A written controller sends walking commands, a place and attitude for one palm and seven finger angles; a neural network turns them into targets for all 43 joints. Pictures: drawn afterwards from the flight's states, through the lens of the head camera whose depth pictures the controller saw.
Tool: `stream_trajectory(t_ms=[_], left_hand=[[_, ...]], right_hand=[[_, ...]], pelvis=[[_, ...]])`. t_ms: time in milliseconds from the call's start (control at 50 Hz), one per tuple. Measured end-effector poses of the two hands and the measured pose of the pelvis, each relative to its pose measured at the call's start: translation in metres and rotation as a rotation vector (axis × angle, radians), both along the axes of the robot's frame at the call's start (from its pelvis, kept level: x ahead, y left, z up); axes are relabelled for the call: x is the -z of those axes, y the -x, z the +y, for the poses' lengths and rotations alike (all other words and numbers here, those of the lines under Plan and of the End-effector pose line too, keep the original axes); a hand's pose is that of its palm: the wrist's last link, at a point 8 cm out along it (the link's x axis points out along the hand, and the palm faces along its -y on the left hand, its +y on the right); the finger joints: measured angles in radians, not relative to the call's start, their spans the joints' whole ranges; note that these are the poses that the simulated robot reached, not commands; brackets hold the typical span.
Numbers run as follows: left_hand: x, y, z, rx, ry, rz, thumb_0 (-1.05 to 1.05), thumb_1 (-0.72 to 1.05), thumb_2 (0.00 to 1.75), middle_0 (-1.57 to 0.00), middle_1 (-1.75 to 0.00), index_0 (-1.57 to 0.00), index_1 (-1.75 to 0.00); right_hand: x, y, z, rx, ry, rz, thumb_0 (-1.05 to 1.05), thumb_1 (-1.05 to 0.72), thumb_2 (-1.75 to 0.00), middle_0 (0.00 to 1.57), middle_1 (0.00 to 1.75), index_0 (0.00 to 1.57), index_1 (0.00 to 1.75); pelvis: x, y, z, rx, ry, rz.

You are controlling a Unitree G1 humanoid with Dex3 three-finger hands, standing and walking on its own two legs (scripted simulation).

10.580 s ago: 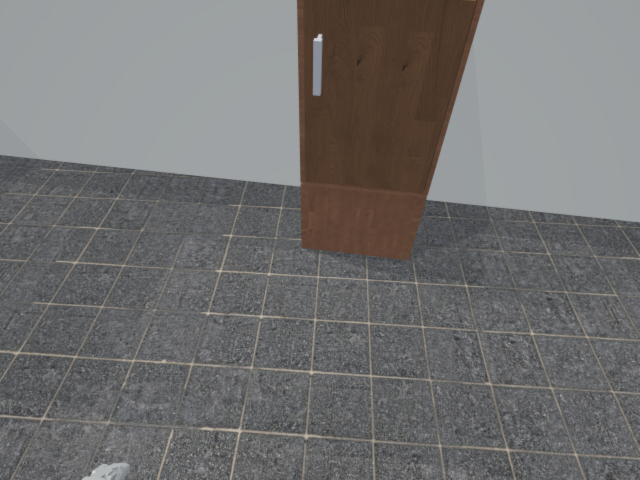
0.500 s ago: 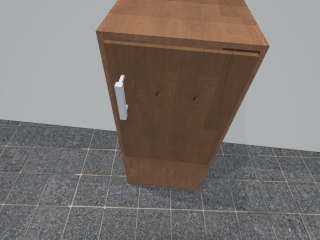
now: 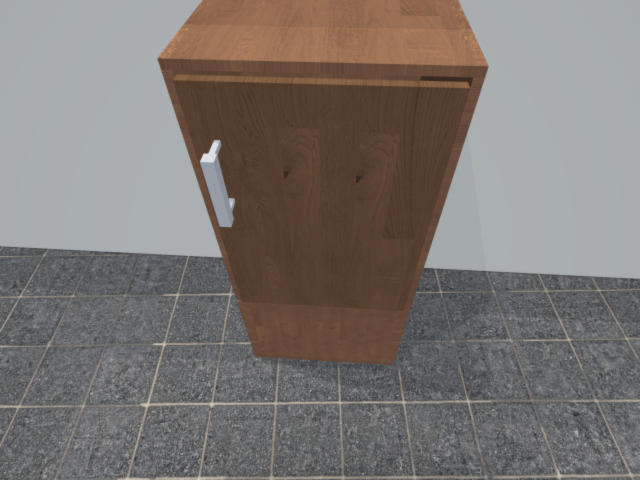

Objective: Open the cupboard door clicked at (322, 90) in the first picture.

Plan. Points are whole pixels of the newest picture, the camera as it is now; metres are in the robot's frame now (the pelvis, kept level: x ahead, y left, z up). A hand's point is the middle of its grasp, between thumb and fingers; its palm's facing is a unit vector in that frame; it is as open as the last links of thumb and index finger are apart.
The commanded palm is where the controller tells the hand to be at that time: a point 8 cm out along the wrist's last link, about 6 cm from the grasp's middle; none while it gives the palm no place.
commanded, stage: come to a stop and stand still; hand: left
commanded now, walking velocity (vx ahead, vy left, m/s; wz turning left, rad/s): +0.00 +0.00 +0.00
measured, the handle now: (221, 185) +0.55 +0.21 +0.04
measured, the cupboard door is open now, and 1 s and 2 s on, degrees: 0 0 0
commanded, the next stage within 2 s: look again from close up in 0.46 s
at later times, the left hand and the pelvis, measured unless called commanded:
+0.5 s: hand out of the picture -0.05 +0.17 -0.17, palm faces +0.05 -0.98 -0.17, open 7.3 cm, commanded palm none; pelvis -0.03 +0.00 +0.01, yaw +0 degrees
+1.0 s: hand out of the picture -0.01 +0.20 -0.16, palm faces +0.03 -0.98 -0.21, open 7.3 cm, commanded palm none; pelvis -0.02 +0.03 +0.01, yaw +0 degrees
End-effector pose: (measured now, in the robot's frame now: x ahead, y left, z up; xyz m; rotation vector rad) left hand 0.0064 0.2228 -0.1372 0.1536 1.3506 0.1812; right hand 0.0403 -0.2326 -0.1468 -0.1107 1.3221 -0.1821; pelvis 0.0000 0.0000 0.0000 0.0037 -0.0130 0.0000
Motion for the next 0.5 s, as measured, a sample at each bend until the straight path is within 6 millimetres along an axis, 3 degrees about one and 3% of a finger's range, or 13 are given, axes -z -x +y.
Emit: stream_trajectory(t_ms=[80, 180, 500], left_hand=[[0.009, 0.002, 0.001, -0.005, 0.020, -0.005, 0.01, 0.94, 0.90, -0.20, -0.30, -0.21, -0.30], [0.005, 0.010, 0.001, -0.012, 0.033, -0.012, 0.01, 0.94, 0.90, -0.20, -0.30, -0.20, -0.30], [0.002, 0.062, -0.008, -0.027, 0.050, 0.074, 0.00, 0.91, 0.90, -0.20, -0.30, -0.20, -0.30]], right_hand=[[-0.002, 0.030, 0.002, -0.001, 0.023, 0.047, 0.01, -0.91, -0.90, 0.20, 0.30, 0.20, 0.30], [-0.010, 0.059, 0.014, -0.017, 0.004, 0.093, 0.01, -0.91, -0.90, 0.20, 0.30, 0.20, 0.30], [-0.007, 0.102, 0.037, 0.008, -0.055, 0.126, 0.01, -0.91, -0.90, 0.20, 0.30, 0.20, 0.30]], pelvis=[[0.002, 0.008, 0.000, -0.012, 0.013, -0.004], [-0.006, 0.018, -0.001, -0.002, 0.007, -0.015], [-0.010, 0.033, 0.003, 0.007, 0.001, -0.017]])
